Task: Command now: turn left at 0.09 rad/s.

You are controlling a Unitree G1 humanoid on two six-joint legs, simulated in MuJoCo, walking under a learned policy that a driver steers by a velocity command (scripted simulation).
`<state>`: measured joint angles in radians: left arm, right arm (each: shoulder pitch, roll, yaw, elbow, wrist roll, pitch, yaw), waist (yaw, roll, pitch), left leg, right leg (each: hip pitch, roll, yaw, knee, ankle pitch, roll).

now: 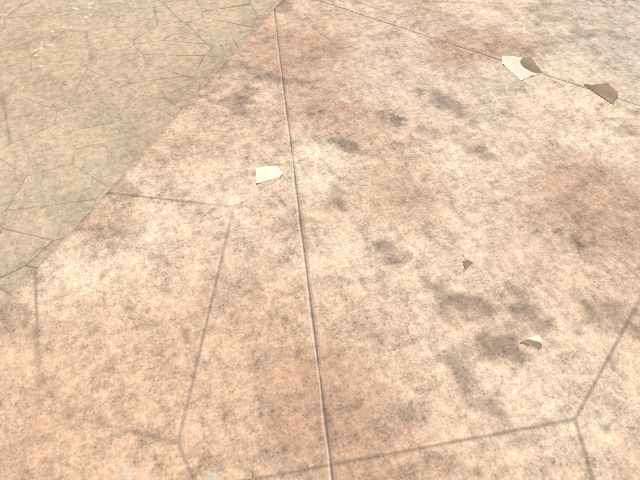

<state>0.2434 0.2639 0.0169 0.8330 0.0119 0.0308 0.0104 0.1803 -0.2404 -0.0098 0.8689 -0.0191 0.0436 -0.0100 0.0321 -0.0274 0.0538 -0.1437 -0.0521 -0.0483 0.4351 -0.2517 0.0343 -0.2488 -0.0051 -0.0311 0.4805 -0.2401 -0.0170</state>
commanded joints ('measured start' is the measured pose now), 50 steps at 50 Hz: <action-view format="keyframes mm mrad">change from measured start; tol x2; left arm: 1 -9 81 15 -28 2 -7 3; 4 22 106 19 19 6 -23 -5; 21 45 53 1 211 1 -30 13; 34 60 20 -8 281 -2 -25 23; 50 82 -15 -11 320 -2 -25 30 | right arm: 1 -79 -114 -8 -40 -1 -37 -8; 6 9 -116 -5 36 13 -47 -19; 23 85 -78 9 186 13 -58 -28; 50 191 -5 20 270 11 -58 -40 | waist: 1 11 161 -5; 3 2 178 -5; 7 -9 74 9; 15 -14 25 -4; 50 -22 29 17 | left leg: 1 -134 208 -200 -195 18 65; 4 -102 148 -162 -207 -4 27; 11 -63 135 -136 -182 41 37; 28 -48 120 -101 -151 149 34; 50 -39 120 -86 -130 171 29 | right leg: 1 119 -34 64 -96 39 -1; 2 130 -45 68 -110 98 2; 4 130 -69 85 -126 134 3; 12 117 -81 98 -158 140 7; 50 110 -87 101 -127 176 -12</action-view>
